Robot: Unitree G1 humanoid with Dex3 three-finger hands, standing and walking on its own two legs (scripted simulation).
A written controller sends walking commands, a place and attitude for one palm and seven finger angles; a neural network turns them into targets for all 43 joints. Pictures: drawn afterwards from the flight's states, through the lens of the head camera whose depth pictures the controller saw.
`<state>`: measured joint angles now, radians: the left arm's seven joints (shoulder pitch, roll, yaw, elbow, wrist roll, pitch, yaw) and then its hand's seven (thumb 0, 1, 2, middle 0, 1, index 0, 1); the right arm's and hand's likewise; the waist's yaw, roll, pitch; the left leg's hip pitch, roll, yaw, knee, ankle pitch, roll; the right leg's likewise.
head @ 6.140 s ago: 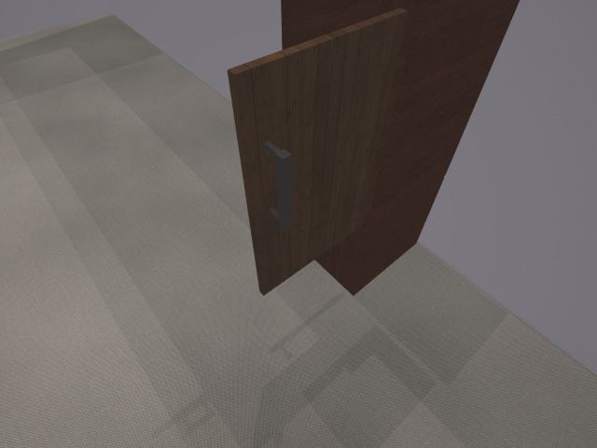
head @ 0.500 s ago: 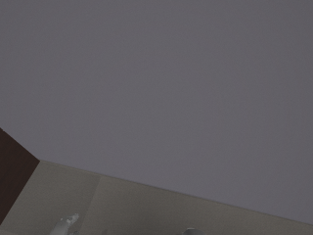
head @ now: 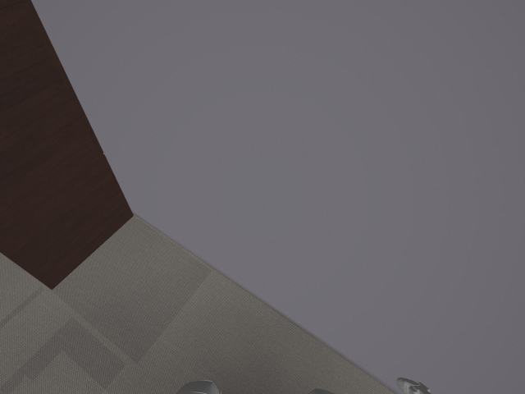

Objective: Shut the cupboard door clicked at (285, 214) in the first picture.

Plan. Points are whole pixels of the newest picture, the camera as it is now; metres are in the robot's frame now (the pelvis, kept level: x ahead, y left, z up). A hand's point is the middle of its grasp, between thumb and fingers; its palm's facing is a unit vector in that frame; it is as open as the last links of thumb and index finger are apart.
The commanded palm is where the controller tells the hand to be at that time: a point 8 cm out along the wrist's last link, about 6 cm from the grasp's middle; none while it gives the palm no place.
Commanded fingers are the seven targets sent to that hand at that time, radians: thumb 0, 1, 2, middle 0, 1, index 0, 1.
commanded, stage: turn to face it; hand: left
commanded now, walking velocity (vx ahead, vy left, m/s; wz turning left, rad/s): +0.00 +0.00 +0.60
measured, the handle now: out of the picture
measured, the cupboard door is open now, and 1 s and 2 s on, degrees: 89 89 89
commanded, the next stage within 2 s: take the last steps up to it in 1.50 s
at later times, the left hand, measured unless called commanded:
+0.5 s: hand out of the picture +0.05 +0.16 -0.13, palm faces +0.28 -0.92 -0.27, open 7.4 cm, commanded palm none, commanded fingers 0.00 0.90 0.90 -0.20 -0.30 -0.20 -0.30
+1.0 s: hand out of the picture -0.07 +0.20 -0.15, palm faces +0.59 -0.76 -0.25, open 7.4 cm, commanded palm none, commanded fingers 0.00 0.90 0.90 -0.20 -0.30 -0.20 -0.30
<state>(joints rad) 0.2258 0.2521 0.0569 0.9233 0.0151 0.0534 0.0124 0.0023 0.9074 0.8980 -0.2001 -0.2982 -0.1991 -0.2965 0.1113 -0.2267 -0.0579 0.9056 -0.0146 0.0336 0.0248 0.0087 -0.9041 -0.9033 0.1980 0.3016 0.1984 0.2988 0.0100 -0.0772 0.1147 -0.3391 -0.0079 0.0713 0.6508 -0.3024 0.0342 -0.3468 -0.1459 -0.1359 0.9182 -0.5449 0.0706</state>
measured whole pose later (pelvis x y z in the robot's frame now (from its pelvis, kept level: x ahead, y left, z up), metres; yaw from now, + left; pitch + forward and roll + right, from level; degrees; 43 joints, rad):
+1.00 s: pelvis +0.00 -0.03 +0.02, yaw +35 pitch +1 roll -1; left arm 0.18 0.28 0.07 0.92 0.02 0.06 0.01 0.00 0.91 0.90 -0.19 -0.30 -0.19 -0.30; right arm 0.15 -0.20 -0.04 0.93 -0.02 0.02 0.00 0.01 -0.90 -0.90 0.20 0.30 0.20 0.30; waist 0.02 -0.04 0.08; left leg -0.27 -0.04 -0.02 0.48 -0.22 0.05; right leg -0.49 -0.09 -0.01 1.09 -0.39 0.09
